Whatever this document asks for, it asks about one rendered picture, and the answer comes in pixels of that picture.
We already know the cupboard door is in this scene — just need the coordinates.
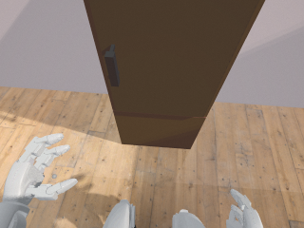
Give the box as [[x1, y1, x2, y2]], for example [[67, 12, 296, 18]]
[[88, 0, 260, 118]]

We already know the right robot hand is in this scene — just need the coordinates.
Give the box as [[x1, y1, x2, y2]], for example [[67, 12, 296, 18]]
[[226, 189, 263, 228]]

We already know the left robot hand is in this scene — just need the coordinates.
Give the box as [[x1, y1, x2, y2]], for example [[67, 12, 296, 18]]
[[2, 133, 78, 206]]

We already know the robot right shin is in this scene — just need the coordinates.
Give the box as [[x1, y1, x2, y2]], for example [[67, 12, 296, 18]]
[[179, 209, 188, 213]]

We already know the handle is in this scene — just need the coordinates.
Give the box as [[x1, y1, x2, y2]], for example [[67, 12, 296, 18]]
[[104, 44, 120, 87]]

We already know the left robot thigh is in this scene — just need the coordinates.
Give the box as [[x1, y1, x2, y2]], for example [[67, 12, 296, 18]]
[[103, 202, 136, 228]]

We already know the left robot forearm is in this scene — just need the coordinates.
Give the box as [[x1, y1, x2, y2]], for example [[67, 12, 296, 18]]
[[0, 201, 30, 228]]

